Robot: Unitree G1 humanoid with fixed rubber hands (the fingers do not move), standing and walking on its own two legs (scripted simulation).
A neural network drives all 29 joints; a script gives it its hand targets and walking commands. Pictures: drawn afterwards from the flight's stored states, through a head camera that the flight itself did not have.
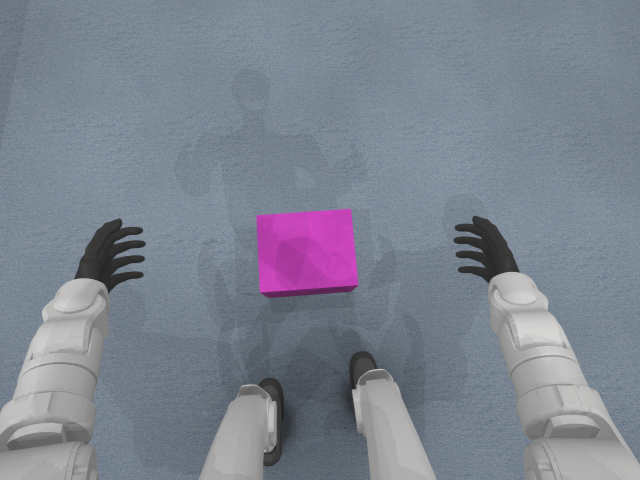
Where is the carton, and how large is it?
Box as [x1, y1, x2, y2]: [256, 209, 357, 297]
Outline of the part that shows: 350,209 256,215 260,292 268,297 350,291 357,285 357,275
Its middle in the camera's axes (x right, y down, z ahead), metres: -0.03 +0.03 +1.00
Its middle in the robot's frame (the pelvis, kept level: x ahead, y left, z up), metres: +0.47 +0.01 -0.61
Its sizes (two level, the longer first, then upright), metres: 0.227 0.184 0.181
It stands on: the floor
